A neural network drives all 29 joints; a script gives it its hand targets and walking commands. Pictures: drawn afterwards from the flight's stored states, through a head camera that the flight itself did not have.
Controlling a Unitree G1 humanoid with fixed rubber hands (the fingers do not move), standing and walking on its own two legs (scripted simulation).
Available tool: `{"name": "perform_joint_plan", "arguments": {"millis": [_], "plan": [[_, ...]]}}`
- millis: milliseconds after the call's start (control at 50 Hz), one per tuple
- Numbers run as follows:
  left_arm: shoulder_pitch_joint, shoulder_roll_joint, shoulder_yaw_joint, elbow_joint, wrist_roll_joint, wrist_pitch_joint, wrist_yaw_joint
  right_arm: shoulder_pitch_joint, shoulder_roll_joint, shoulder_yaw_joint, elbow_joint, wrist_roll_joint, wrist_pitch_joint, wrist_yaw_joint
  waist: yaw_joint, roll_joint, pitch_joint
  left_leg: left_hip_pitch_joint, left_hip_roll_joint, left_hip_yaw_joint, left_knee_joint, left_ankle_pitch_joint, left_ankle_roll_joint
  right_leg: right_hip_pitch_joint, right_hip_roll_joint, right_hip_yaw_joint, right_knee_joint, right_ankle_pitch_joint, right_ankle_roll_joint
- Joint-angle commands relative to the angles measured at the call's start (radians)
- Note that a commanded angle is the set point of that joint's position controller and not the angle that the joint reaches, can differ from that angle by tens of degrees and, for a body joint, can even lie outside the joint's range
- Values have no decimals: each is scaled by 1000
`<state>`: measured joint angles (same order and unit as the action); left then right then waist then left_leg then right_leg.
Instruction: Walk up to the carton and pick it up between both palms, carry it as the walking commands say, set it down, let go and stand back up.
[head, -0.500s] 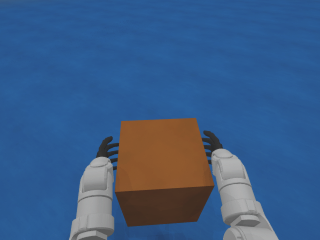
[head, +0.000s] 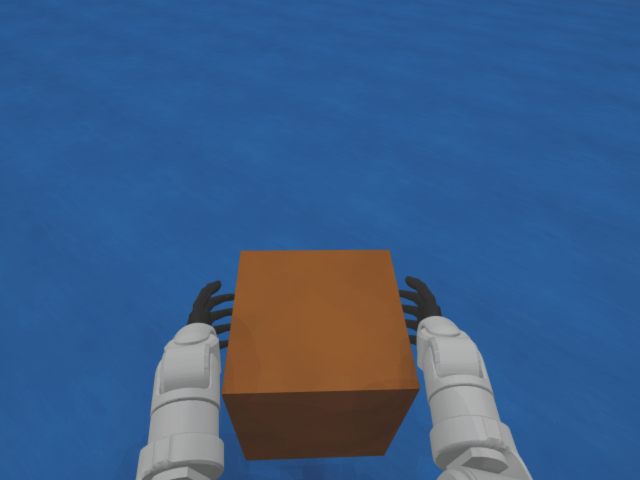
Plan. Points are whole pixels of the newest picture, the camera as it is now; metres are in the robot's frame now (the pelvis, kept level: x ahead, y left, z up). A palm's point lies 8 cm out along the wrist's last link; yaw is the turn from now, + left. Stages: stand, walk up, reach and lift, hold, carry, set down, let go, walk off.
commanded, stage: set down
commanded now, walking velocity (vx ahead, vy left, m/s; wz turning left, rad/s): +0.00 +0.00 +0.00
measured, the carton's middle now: (315, 357) +0.30 +0.05 -0.04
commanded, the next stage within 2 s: none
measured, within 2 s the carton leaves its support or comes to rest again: neither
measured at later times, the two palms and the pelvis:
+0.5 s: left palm (212, 362) +0.28 +0.20 -0.05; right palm (412, 355) +0.33 -0.09 -0.06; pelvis -0.02 +0.00 -0.02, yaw +0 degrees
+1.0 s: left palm (223, 376) +0.30 +0.21 -0.15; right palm (397, 365) +0.36 -0.08 -0.15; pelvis -0.05 +0.01 -0.10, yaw +0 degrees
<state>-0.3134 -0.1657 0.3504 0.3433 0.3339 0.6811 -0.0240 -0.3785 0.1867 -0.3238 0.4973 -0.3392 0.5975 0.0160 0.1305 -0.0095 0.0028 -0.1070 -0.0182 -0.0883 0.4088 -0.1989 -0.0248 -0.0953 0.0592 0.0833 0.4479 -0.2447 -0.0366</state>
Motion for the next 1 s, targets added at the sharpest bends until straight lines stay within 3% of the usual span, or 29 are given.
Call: {"name": "perform_joint_plan", "arguments": {"millis": [0,200,420,680,980], "plan": [[-390,-890,-454,53,-216,-45,-200,-432,832,435,26,214,-56,230,6,37,-193,74,-54,21,-11,265,17,-52,18,27,-77,149,-9],[-379,-843,-407,110,-164,-202,-192,-387,812,431,67,169,-190,193,3,-6,-306,-94,-69,26,82,316,25,-118,21,35,19,267,6],[-483,-842,-370,169,-118,-337,-195,-486,796,418,151,120,-319,182,-9,-10,-405,-274,-80,40,197,194,26,-330,46,7,139,135,12],[-634,-867,-402,180,-126,-395,-197,-621,825,415,202,104,-374,190,-16,-12,-628,-496,-94,56,366,127,15,-585,65,-16,330,65,14],[-756,-903,-429,216,-162,-391,-193,-729,863,444,241,131,-362,192,-11,-47,-814,-736,-117,69,569,69,-1,-847,88,-35,540,3,18]]}}
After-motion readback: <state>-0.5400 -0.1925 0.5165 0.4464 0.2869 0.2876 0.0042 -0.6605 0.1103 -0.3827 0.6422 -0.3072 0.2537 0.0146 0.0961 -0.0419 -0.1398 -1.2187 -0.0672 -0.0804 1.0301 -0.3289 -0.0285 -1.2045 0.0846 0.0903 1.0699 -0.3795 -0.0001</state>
